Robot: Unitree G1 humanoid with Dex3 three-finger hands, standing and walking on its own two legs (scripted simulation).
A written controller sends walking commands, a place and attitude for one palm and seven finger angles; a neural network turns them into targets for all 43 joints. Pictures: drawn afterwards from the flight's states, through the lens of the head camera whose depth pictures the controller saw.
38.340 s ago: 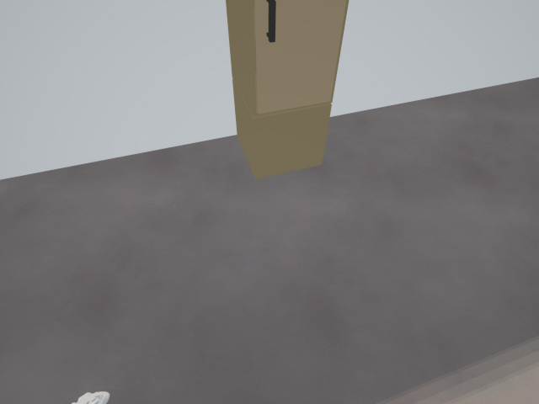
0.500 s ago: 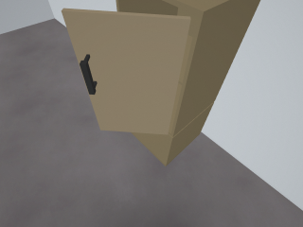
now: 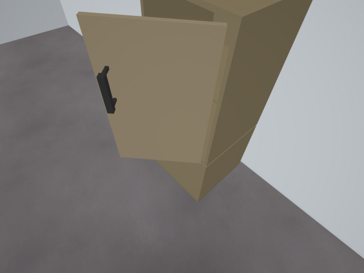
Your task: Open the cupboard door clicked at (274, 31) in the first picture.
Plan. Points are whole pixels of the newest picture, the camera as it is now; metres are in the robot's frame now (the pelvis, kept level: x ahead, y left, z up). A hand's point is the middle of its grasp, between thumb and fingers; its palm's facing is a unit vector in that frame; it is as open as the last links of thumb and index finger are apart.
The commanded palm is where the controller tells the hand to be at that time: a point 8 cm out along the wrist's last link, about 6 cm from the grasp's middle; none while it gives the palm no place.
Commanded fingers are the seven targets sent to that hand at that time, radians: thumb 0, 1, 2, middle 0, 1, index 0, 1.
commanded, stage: come to a stop and stand still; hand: left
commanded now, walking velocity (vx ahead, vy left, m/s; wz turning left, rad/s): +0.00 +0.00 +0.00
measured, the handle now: (108, 90) +0.57 +0.26 +0.05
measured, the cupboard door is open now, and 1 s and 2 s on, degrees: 43 43 43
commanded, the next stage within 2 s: look again from close up in 0.64 s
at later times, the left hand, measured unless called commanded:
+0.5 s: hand out of the picture -0.01 +0.18 -0.18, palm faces +0.02 -0.99 -0.13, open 7.4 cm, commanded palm none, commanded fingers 0.00 0.90 0.90 -0.20 -0.30 -0.20 -0.30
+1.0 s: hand out of the picture +0.01 +0.20 -0.18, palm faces +0.02 -0.98 -0.22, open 7.4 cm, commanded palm none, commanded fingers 0.00 0.90 0.90 -0.20 -0.30 -0.20 -0.30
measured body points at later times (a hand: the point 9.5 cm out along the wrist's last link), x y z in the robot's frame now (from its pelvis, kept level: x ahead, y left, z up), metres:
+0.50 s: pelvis +0.01 +0.02 +0.01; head +0.03 +0.04 +0.46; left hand -0.01 +0.23 -0.16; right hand +0.00 -0.20 -0.15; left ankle -0.01 +0.11 -0.74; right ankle -0.02 -0.12 -0.74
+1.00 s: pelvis -0.01 +0.02 +0.00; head -0.01 +0.02 +0.45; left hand +0.01 +0.25 -0.16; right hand +0.01 -0.21 -0.16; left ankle -0.01 +0.11 -0.74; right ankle -0.02 -0.12 -0.74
